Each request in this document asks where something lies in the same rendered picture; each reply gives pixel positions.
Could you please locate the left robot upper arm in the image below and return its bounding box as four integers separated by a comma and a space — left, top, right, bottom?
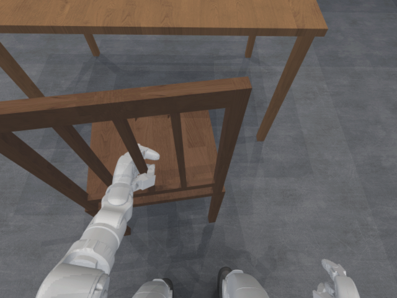
39, 263, 110, 298

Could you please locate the left robot forearm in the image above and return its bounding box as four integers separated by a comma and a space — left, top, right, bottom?
36, 183, 133, 298

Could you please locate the right robot foot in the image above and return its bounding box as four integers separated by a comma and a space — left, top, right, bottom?
218, 267, 232, 298

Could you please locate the right robot thigh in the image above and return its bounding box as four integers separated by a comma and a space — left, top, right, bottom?
222, 273, 269, 298

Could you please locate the chair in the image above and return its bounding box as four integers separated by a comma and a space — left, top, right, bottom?
0, 76, 252, 236

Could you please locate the table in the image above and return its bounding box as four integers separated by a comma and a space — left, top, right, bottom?
0, 0, 328, 141

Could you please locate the robot right hand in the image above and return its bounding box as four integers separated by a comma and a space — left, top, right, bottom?
313, 259, 360, 298

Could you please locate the robot left hand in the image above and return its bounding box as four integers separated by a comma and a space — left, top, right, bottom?
112, 143, 160, 192

